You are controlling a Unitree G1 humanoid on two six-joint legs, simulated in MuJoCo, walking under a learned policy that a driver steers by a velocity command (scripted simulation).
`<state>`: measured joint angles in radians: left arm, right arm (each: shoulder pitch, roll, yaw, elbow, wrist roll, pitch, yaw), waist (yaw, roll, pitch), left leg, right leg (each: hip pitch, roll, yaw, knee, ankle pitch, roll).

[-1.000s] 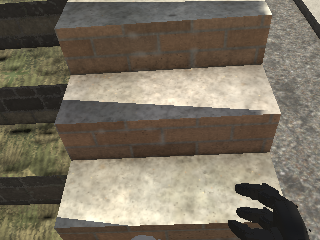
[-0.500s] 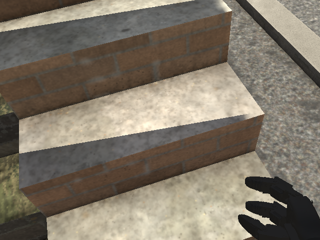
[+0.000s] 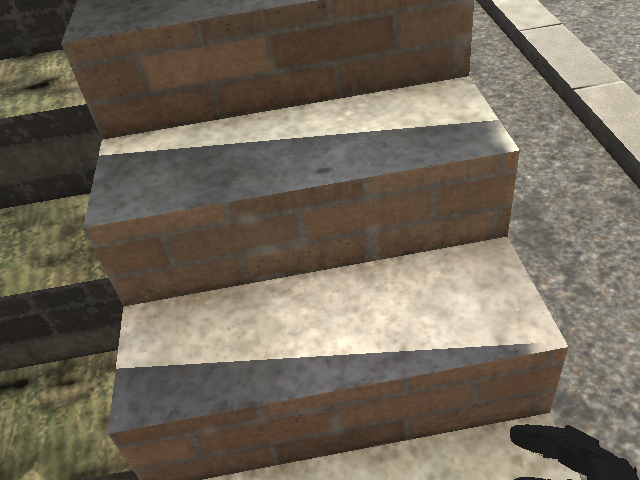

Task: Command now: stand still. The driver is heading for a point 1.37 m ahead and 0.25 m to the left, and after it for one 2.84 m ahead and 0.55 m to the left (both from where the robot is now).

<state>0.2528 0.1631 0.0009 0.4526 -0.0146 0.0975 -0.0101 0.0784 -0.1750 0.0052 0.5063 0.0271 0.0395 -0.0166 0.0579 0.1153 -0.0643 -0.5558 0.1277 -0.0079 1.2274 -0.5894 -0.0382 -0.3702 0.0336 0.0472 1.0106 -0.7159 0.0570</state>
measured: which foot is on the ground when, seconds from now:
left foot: up 0.00-0.10, down 0.12-0.44, up 0.46-0.74, down 0.76-1.00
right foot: down 0.00-0.12, up 0.14-0.42, down 0.44-1.00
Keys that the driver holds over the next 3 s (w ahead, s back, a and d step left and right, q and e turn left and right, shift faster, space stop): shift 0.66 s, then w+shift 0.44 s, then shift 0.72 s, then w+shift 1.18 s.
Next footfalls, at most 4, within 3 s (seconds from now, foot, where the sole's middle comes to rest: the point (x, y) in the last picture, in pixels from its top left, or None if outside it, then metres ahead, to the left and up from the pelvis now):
0.12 left None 0.05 0.09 -0.69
0.44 right None -0.08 -0.16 -0.88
0.76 left None -0.09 0.04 -0.88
2.48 left None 0.11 0.10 -0.69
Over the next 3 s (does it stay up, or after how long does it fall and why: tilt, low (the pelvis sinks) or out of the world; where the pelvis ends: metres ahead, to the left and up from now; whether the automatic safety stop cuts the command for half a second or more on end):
stays up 0.17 0.00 0.08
